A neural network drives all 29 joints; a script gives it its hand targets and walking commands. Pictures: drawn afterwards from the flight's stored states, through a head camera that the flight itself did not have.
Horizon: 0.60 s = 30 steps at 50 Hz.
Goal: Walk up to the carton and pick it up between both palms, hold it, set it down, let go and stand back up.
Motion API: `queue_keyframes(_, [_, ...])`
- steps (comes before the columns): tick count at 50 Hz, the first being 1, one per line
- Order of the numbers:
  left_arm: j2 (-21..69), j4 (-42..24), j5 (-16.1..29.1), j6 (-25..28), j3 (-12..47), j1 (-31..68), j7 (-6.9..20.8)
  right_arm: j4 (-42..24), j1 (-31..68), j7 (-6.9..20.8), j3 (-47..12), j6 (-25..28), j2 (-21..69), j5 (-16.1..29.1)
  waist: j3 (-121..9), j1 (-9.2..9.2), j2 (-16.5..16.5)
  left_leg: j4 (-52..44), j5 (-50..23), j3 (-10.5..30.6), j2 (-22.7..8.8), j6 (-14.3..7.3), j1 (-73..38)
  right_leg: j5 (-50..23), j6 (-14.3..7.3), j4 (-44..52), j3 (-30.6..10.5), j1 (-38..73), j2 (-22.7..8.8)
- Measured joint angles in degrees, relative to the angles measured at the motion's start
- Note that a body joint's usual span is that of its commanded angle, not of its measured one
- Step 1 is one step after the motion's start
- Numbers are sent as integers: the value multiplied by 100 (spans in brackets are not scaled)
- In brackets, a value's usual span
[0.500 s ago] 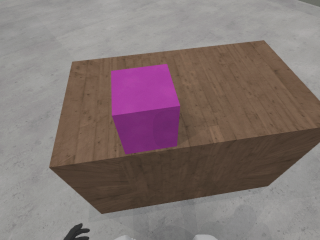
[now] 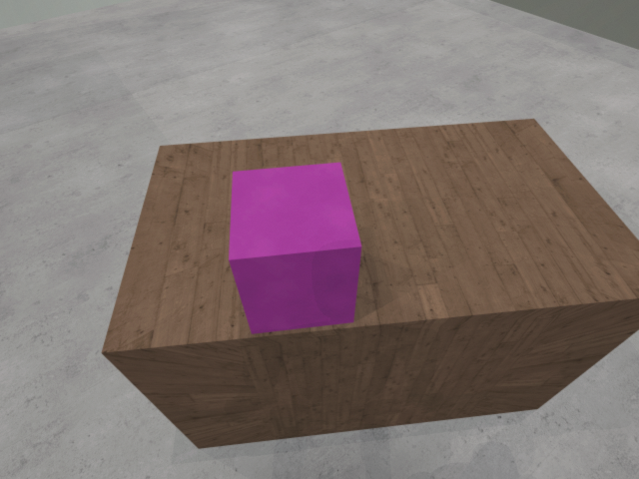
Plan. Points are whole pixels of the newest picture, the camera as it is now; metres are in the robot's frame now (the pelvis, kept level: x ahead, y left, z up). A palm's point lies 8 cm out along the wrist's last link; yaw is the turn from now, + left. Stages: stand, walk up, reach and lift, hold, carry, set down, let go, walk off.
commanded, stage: walk up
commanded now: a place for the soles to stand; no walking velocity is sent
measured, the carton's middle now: (295, 249) +0.47 +0.07 -0.03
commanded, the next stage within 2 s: reach and lift in 1.54 s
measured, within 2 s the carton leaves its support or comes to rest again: neither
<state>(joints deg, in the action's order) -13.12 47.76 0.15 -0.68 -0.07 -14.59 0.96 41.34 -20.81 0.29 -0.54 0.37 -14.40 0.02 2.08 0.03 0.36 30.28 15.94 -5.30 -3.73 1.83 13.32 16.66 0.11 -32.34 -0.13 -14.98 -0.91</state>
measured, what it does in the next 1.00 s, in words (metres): stands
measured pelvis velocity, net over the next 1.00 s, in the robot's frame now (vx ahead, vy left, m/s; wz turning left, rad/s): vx -0.01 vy -0.01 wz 0.08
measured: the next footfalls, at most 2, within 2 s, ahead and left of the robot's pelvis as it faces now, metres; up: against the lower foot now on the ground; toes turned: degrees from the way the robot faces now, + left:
none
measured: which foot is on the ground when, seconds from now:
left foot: down 0.00-1.00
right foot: down 0.00-1.00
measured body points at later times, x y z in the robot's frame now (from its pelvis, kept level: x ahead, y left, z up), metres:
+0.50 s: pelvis +0.01 -0.01 +0.00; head +0.02 -0.01 +0.45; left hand +0.09 +0.24 -0.13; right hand +0.08 -0.26 -0.13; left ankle +0.00 +0.14 -0.73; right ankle +0.01 -0.12 -0.73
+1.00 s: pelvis -0.01 -0.01 +0.00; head +0.00 -0.01 +0.45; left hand +0.05 +0.25 -0.13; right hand +0.07 -0.26 -0.13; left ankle +0.00 +0.14 -0.73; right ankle +0.01 -0.12 -0.73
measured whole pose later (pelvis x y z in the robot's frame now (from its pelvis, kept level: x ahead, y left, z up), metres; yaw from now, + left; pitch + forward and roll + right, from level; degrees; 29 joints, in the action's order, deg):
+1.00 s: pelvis -0.01 -0.01 +0.00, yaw +5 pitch -2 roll +0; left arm -14.5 49.5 0.4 -1.9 -0.2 -13.1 0.7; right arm 45.1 -19.4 -0.6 0.2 0.0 -14.2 -0.5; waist 3.3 0.2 0.1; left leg 30.4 14.5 -0.2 -3.4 2.6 13.7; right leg 16.0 -0.6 -30.4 4.9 -12.2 -1.4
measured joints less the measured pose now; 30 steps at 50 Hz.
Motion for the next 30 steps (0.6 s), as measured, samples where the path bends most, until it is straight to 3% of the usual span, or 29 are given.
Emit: queue_keyframes(30, [-37,37,14,-4,35,27,-13,348,61,-50,15,-28,57,-43,-23,-8,-34,-127,12,251,-36,92,-211,44,-72,241,258,367,30])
